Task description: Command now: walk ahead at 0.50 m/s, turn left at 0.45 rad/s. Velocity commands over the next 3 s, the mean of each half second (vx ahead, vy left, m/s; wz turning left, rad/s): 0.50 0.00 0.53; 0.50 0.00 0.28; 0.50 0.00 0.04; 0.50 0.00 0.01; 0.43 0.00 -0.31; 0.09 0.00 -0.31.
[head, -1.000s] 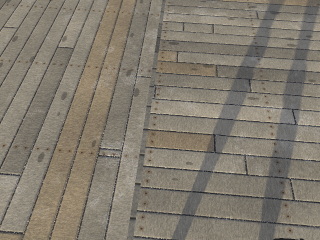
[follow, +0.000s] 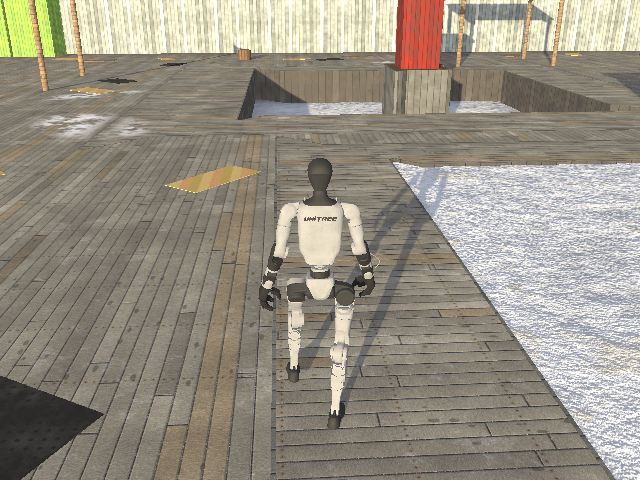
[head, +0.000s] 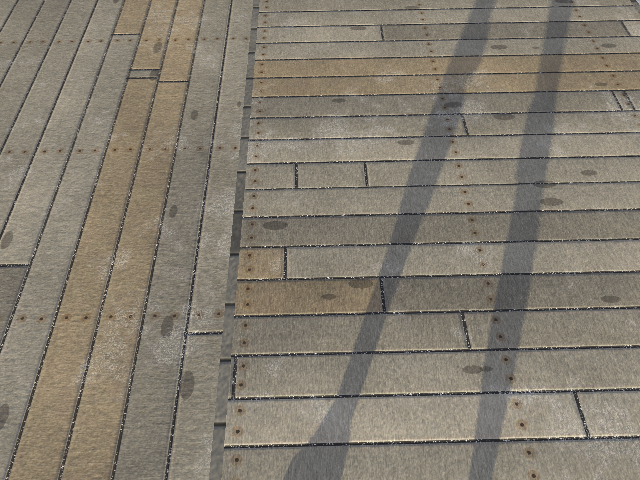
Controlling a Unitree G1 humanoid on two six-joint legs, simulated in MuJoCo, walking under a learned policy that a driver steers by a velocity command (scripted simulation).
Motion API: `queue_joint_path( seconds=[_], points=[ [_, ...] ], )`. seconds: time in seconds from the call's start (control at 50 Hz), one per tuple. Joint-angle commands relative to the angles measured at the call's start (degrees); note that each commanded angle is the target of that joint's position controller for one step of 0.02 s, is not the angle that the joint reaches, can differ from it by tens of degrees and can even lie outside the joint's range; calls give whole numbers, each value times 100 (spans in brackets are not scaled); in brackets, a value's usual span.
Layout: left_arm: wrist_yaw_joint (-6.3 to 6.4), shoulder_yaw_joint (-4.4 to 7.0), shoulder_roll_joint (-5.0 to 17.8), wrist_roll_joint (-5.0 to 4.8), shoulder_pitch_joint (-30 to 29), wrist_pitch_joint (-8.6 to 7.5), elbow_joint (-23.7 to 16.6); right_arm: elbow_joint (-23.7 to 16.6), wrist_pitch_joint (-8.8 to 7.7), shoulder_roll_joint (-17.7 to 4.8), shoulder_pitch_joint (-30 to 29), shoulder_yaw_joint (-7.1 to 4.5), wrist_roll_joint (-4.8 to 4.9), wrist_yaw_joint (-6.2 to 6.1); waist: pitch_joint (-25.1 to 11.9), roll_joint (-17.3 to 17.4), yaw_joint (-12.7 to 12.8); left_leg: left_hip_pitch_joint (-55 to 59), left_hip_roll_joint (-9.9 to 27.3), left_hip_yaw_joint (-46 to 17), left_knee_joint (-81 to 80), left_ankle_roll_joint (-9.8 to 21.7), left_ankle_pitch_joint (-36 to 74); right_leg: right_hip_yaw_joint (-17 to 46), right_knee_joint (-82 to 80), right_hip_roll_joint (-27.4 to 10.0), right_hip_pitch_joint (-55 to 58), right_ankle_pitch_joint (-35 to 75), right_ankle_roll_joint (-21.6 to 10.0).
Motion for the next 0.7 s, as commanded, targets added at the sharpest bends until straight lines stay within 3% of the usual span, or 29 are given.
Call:
queue_joint_path(
  seconds=[0.02,0.06,0.08,0.1,0.12,0.14,0.16,0.18,0.2,0.22,0.24,0.28,0.34,0.4,0.48,0.52,0.54,0.56,0.58,0.6,0.62,0.64,0.66,0.68,0.7],
  points=[
    [79,219,975,-62,106,96,-172,-698,-91,-375,-735,-52,11,141,318,-608,-4,-175,-240,382,-188,221,-631,118,394,-1877,283,4737,-532],
    [146,262,1170,-85,-65,184,-249,-704,-52,-628,-235,-177,21,181,-113,-880,-381,706,-633,706,-70,449,-1269,8,1352,-1896,349,6548,-401],
    [165,268,1246,-90,-190,225,-287,-575,-36,-875,474,-306,38,168,-489,-882,-792,1656,-827,739,-235,618,-1267,-41,2308,-1800,113,6764,-291],
    [177,249,1257,-104,-299,209,-358,-385,-14,-1245,1398,-493,30,86,-954,-599,-1287,3218,-769,289,-667,870,-936,-105,3759,-1537,-793,5766,-70],
    [87,52,569,83,180,92,-560,-314,11,-1810,1820,-627,20,-25,-1546,804,-923,5336,645,-2229,-707,1682,-1058,41,5908,-696,-3134,1308,281],
    [-34,-72,413,-35,163,-176,-723,-428,-51,-1747,1821,-542,-12,4,-2301,960,-778,6364,1466,-4894,-1750,2446,-1692,1346,7106,161,-4550,-1580,316],
    [-121,34,821,-262,-522,-362,-864,-452,-77,-1338,1752,-434,-67,-8,-1823,471,-1025,6141,1256,-4186,-1960,2034,-1690,1847,7206,-241,-5160,-1196,134],
    [-134,26,858,-307,-763,-440,-936,-519,-118,-1067,1374,-369,-29,-15,-1136,119,-865,5308,1034,-3315,-1972,1779,-1367,1765,6745,-525,-5231,-665,24],
    [-85,57,846,-176,-801,-441,-879,-628,-136,-888,929,-310,-4,-7,-689,-316,-567,4339,780,-2692,-2029,1597,-809,1691,6199,-753,-4890,-348,52],
    [-44,120,927,-58,-745,-376,-862,-731,-142,-725,658,-251,-30,-24,-489,-324,-355,3640,604,-2283,-2154,1521,-320,1665,5805,-898,-4443,-155,120],
    [-36,144,918,-22,-650,-285,-875,-804,-138,-697,563,-226,-65,-49,-433,-221,-205,3209,490,-2126,-2281,1508,-119,1663,5597,-962,-4118,-53,193],
    [-5,129,771,27,-607,-153,-934,-856,-146,-880,592,-263,-50,-112,-325,-104,-107,2706,367,-1819,-2411,1504,282,1532,5026,-978,-3954,118,383],
    [25,67,619,59,-1220,-90,-1172,-864,-124,-1111,844,-328,-24,-228,-160,44,-281,2332,86,-1416,-2436,1303,345,1388,3744,-802,-3928,1127,586],
    [-36,0,497,6,-1800,-127,-1346,-855,-54,-1099,1090,-331,9,-267,-153,258,-560,2259,-136,-1308,-2289,1030,-223,1339,2448,-491,-3537,2169,589],
    [-140,43,727,-81,-2130,-216,-1542,-799,17,-1040,1378,-318,40,-286,-167,367,-681,2797,118,-1931,-1840,921,-784,1529,1739,-332,-3379,2139,486],
    [-185,97,885,-94,-1974,-292,-1542,-839,46,-1054,1338,-327,17,-317,-187,492,-540,3070,265,-2295,-1492,852,-785,1584,1582,-318,-3171,1686,341],
    [-188,129,942,-93,-1677,-330,-1474,-887,58,-1035,1250,-321,7,-325,-245,576,-353,3084,233,-2375,-1261,780,-654,1525,1433,-300,-2806,1577,232],
    [-173,199,1077,-41,-1112,-362,-1318,-936,50,-888,1179,-265,-24,-320,-527,554,-74,3020,18,-2204,-755,631,-270,1451,1303,-346,-2051,1642,58],
    [-147,268,1331,80,-290,-388,-1206,-1022,17,-583,1166,-146,-85,-291,-1225,191,278,2501,-277,-1794,565,430,-522,2097,1483,-1087,-703,1495,-308],
    [-139,412,1862,172,503,-327,-999,-1104,-54,-234,2013,-41,29,-288,-2045,-1470,80,591,-1120,-1025,2562,-20,-2368,4538,1182,-2357,1359,584,-1291],
    [-192,352,1510,-15,640,-282,-870,-991,-85,-575,2200,-54,115,-283,-1985,-1963,117,-430,-923,-1057,3503,-92,-3698,5937,624,-2743,1528,-816,-1537],
    [-190,222,1052,-82,299,-255,-981,-1011,-82,-1009,1670,-152,113,-271,-1111,-1232,248,-772,-658,-1144,3859,-92,-3260,5222,511,-2477,838,-1230,-1281],
    [-182,157,903,-31,-18,-196,-1044,-1123,-73,-1026,1155,-155,40,-272,-630,-753,220,-695,-451,-907,3822,-83,-2835,4394,480,-2209,102,-787,-1074],
    [-187,108,805,13,-253,-160,-1028,-1234,-93,-955,831,-156,-44,-260,-226,-582,113,-584,-309,-825,3476,-70,-2553,3845,339,-1975,-595,-128,-1032],
    [-184,54,702,51,-369,-164,-1018,-1264,-94,-884,787,-170,-68,-239,-118,-659,-45,-320,-135,-801,3144,-49,-2352,3434,223,-1785,-997,400,-968]
  ],
)
Next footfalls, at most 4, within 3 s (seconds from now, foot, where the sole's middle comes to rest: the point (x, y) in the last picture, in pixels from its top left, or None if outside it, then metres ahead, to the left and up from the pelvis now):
0.10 left None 0.23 0.11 -0.77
0.58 right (362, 445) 0.55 -0.03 -0.77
1.06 left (209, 383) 0.68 0.32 -0.77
1.58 right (269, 254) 1.05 0.22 -0.77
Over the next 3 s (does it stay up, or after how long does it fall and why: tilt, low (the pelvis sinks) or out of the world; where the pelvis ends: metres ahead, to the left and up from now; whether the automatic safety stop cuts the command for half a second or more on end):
stays up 1.37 0.48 0.00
